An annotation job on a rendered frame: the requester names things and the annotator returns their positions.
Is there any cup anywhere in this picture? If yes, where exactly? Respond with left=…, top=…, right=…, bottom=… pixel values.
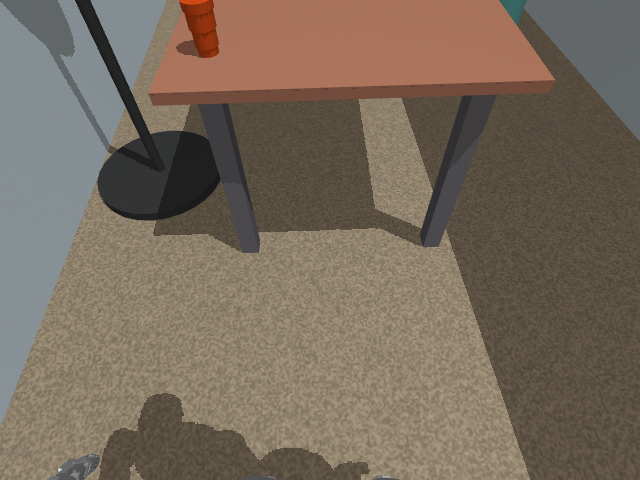
left=179, top=0, right=219, bottom=58

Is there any left robot hand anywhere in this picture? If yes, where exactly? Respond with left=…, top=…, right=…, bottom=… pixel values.
left=47, top=454, right=100, bottom=480

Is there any table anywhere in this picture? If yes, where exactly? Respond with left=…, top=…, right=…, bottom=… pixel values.
left=148, top=0, right=555, bottom=253

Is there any coat stand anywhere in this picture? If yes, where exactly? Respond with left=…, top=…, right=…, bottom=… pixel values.
left=75, top=0, right=220, bottom=221

